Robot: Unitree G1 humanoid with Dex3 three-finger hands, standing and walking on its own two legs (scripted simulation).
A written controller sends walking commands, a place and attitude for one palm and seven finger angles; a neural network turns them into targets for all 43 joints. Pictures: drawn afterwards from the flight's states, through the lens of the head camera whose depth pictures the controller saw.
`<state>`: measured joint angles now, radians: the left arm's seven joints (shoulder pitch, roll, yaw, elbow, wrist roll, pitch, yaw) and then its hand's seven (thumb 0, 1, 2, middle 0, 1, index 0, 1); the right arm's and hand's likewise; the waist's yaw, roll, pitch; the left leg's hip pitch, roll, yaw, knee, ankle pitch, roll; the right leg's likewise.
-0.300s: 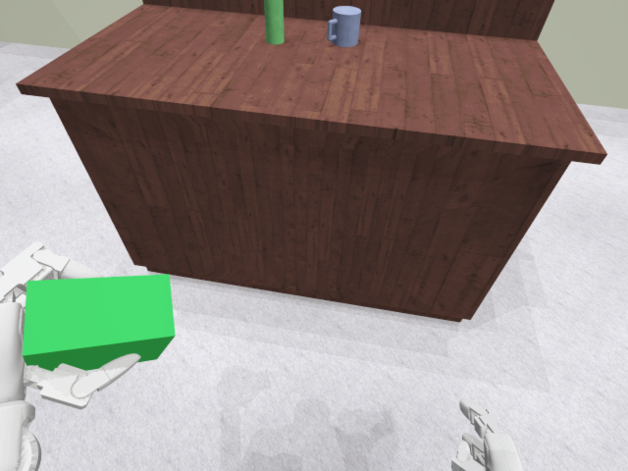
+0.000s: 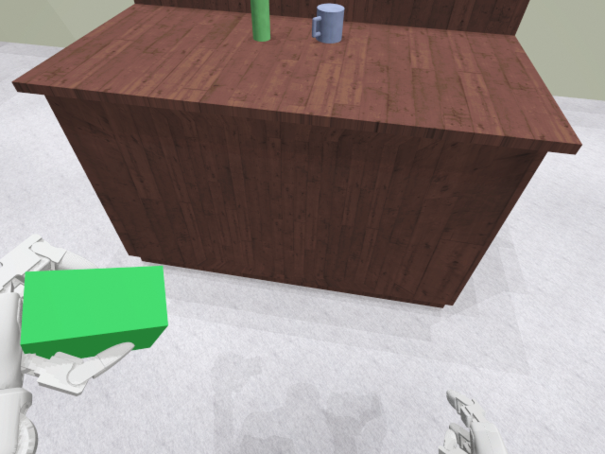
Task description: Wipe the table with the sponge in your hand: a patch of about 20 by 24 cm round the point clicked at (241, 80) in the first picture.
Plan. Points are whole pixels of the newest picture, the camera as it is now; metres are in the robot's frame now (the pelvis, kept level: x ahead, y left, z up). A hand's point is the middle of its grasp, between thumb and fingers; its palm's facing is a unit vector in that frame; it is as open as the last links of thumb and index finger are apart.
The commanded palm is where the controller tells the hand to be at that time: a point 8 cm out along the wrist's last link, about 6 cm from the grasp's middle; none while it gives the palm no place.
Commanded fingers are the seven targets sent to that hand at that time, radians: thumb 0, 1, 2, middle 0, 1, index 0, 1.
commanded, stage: look at it before walking up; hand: left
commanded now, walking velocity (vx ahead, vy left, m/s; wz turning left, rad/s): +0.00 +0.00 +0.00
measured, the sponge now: (116, 313) +0.22 +0.21 +0.14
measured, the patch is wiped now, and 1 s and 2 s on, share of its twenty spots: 0.00 0.00 0.00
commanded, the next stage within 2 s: walk around to get in front in 0.10 s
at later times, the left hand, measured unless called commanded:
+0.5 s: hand (52, 332) +0.19 +0.26 +0.15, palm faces +0.42 -0.81 -0.41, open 10.3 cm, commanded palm +0.14 +0.29 +0.18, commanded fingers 0.00 0.10 1.30 -1.20 -1.60 -1.20 -1.60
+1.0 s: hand out of the picture +0.07 +0.29 +0.16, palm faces +0.70 -0.62 -0.36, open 10.3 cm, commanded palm +0.00 +0.31 +0.18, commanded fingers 0.00 0.10 1.30 -1.20 -1.60 -1.20 -1.60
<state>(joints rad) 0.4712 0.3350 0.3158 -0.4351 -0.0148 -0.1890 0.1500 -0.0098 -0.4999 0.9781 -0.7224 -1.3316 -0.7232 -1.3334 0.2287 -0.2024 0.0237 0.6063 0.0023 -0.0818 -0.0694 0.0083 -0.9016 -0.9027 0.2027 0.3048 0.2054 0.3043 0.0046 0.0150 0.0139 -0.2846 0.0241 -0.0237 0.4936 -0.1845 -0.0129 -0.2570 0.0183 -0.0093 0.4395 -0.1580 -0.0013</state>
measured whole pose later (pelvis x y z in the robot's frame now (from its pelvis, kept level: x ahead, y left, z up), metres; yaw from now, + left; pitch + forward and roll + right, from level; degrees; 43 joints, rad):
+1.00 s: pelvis -0.04 -0.01 -0.02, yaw +22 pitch -2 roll +1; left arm 0.47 0.38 0.36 -0.56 -0.03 -0.16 0.17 -0.01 -0.50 0.98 -0.72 -1.33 -0.73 -1.34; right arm 0.22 -0.22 -0.01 0.57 -0.01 -0.07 -0.09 0.01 -0.90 -0.90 0.20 0.30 0.20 0.30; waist 0.00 -0.07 0.05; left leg -0.31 0.01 0.05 0.63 -0.26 0.00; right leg -0.38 -0.13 -0.13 0.77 -0.38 0.03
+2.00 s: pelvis -0.12 -0.16 -0.01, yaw +58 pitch -1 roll +0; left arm 0.45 0.35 0.33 -0.49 -0.04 -0.12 0.14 -0.01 -0.50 0.99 -0.72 -1.34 -0.73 -1.34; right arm 0.20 -0.18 0.03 0.61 0.00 -0.08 -0.04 0.01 -0.90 -0.90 0.20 0.31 0.21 0.30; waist 0.03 0.05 0.06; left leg -0.51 -0.02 -0.07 0.87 -0.36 -0.04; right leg -0.24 -0.01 -0.10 0.55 -0.27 -0.03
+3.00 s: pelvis -0.11 -0.17 +0.00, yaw +92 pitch +0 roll +3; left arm 0.50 0.37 0.36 -0.56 -0.03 -0.18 0.18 -0.01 -0.50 0.99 -0.72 -1.34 -0.73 -1.34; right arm 0.24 -0.27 -0.05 0.59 0.00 -0.06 -0.07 0.01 -0.90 -0.90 0.20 0.30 0.20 0.30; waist 0.04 -0.04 0.06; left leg -0.42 0.07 0.17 0.68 -0.33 -0.01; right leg -0.15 -0.16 -0.26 0.52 -0.36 0.00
